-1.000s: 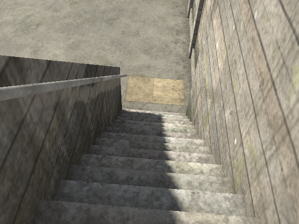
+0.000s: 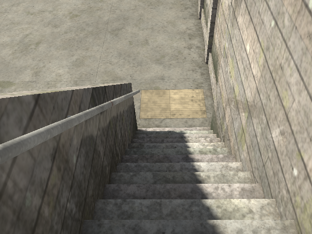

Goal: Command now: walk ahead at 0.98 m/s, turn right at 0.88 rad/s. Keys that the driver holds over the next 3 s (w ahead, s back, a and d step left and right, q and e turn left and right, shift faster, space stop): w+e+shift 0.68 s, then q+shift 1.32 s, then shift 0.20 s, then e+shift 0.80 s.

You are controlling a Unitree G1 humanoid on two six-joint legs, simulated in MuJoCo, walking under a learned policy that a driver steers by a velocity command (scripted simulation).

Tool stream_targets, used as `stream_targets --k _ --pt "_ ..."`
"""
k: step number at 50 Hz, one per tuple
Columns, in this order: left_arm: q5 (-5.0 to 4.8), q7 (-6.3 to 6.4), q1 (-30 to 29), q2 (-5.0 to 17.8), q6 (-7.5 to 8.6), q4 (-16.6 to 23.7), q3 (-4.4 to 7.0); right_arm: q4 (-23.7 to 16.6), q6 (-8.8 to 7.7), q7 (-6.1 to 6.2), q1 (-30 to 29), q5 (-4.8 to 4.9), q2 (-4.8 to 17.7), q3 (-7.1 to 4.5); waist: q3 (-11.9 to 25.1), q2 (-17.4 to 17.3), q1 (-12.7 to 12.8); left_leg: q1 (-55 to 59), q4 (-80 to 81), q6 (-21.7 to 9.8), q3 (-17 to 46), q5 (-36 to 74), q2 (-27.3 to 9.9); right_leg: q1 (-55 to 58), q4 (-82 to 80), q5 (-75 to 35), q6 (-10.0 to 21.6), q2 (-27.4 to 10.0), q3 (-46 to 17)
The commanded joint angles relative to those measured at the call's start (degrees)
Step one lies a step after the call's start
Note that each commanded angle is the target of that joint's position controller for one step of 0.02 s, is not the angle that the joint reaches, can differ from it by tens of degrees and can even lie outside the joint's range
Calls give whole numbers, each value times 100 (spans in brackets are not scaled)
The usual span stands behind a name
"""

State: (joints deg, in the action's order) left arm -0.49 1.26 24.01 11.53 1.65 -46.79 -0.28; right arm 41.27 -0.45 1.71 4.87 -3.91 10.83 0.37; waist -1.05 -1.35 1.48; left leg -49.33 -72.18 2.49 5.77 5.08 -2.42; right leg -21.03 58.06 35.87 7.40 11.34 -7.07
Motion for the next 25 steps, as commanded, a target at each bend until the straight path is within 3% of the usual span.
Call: stream_targets --k 1,2,3,4,5,6,7,8,9,10,11,12,13,14,15,16,17,18,19,20,21,22,23,24,25 --pt "-63 141 170 740 133 454 202 -525 -247 -141 -580 54 828 -242 289 -107 75 351 2484 -21 56 2275 227 239 -451 -2447 919 -847 -2170" --pt "-75 92 -368 570 67 547 128 -508 -260 -237 -497 153 431 -162 203 100 -22 1842 3051 -31 -279 2653 446 -890 -480 -1935 772 -585 -1829" --pt "-65 60 -483 725 11 571 172 -583 -231 -303 -524 245 321 -128 72 436 140 2506 3427 -35 -392 2434 524 -1224 -667 -1558 736 -591 -1748" --pt "-65 1 -709 728 -19 637 155 -426 -244 -299 -191 234 377 -233 235 726 69 3157 2729 -84 -270 2786 539 -1485 -287 -1713 776 -697 -2054" --pt "15 -57 -904 630 12 696 101 -305 -209 -253 199 217 464 -265 79 949 -170 3107 2563 -182 -53 2438 469 -1436 152 -1788 858 -693 -2293" --pt "66 -87 -858 676 -3 725 126 -306 -217 -229 398 170 639 -307 -93 996 -139 2997 2738 -269 36 1969 440 -1185 552 -2106 851 -643 -2319" --pt "137 -41 -1093 917 -41 708 207 -187 -271 -220 814 237 664 -321 -16 1163 -365 3130 3322 -371 357 1731 247 -680 874 -2623 816 -702 -2531" --pt "243 -63 -933 853 -164 689 208 -98 -234 -109 1324 538 910 -453 -114 812 -486 3633 4479 -217 -136 741 215 -449 1214 -3548 835 -609 -2096" --pt "171 -124 -753 617 -176 484 152 152 -253 -50 1938 473 944 -523 -97 629 -586 4647 4702 -284 -149 1187 11 -776 2639 -4436 848 -495 -2023" --pt "245 -171 -941 517 -195 402 139 336 -272 -53 2806 532 1127 -655 -229 -88 -1071 5597 5518 -484 571 1159 -503 -1895 5028 -2404 701 -47 -1496" --pt "70 -204 -738 -139 -177 739 28 252 -316 -207 2547 301 956 -499 -258 -1013 -502 6645 3077 -358 677 3838 -1250 -4126 6532 1204 544 446 -642" --pt "23 -37 -421 -160 -165 879 24 267 -380 -377 2589 347 849 -473 24 -1006 -250 7081 2568 -35 803 4095 -1579 -5142 6102 697 505 -302 -54" --pt "143 55 -577 -43 -167 719 82 345 -422 -428 2847 438 904 -525 201 -659 -460 6531 2851 8 856 2729 -1533 -5129 6273 -30 455 -496 110" --pt "248 94 -853 -13 -201 755 120 342 -439 -428 2665 477 768 -474 36 -633 -369 5649 2847 70 759 2123 -1293 -5156 6539 -491 449 -576 196" --pt "336 118 -1403 190 -204 1220 128 270 -619 -372 2431 396 949 -492 27 -767 -197 4511 3037 -167 1302 -472 -1499 -5265 5532 -1856 307 -985 -253" --pt "338 103 -1801 187 -265 1290 127 335 -685 -344 2277 444 975 -454 -545 -748 -87 3707 3083 -390 1596 -615 -1736 -5498 5069 -2380 18 -1206 -439" --pt "223 -43 -2066 49 -285 1399 11 316 -663 -277 2002 400 626 -235 -1056 -262 128 1975 3537 -334 1322 -1813 -1654 -4617 3129 -3608 -372 -1131 -280" --pt "176 -153 -2078 36 -291 1222 45 356 -642 -245 1840 372 465 -149 -1137 -83 72 949 3541 -270 941 -1699 -1437 -3403 2267 -4421 -506 -961 22" --pt "221 -197 -2014 56 -356 1025 119 453 -647 -157 2064 402 723 -181 -925 -270 13 1138 3204 -161 1060 -754 -1523 -3164 2657 -4714 -421 -831 119" --pt "232 -165 -1587 59 -417 855 174 520 -631 -193 2135 323 1105 -252 -549 -689 220 1491 2795 -69 701 396 -1600 -3034 2817 -4541 -265 -774 556" --pt "196 -176 -1753 212 -341 854 229 592 -664 -205 2145 366 885 -282 -474 -352 217 1900 2246 169 63 -1323 -1003 -3293 1713 -6030 -66 -923 335" --pt "149 -158 -2361 78 -273 934 188 633 -675 -188 2361 355 863 -264 -429 -605 -160 2472 2253 180 69 -1841 -1027 -3687 1450 -6330 14 -841 568" --pt "179 -238 -2531 10 -113 928 132 742 -642 -193 2303 296 685 -206 -487 -312 -105 2155 2122 -40 -47 -2828 -880 -3022 652 -7175 38 -979 532" --pt "82 -326 -2799 -91 -83 954 89 671 -613 -220 2180 275 726 -229 -558 -261 -128 1990 2144 -240 -243 -2931 -915 -2577 315 -7406 53 -979 783" --pt "100 -330 -2692 31 -63 882 132 607 -574 -194 1993 247 1039 -363 -419 -403 -99 2338 1866 -436 -118 -2908 -1195 -2246 -270 -7224 47 -1169 709"
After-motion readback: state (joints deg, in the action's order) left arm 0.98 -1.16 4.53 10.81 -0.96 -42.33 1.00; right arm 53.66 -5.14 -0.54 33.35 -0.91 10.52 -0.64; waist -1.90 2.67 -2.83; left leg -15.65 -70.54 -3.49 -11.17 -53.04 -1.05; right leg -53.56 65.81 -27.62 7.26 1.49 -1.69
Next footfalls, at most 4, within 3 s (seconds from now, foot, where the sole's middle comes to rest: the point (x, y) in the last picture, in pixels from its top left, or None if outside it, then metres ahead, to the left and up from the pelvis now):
0.20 left None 0.20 0.15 -0.92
0.66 right None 0.42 -0.11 -1.13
1.02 left None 0.67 0.03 -1.34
1.36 right None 0.69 -0.23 -1.34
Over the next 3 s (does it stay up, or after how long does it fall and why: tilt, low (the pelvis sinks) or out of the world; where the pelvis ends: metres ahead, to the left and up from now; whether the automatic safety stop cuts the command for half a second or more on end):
stays up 0.78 -0.19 -0.68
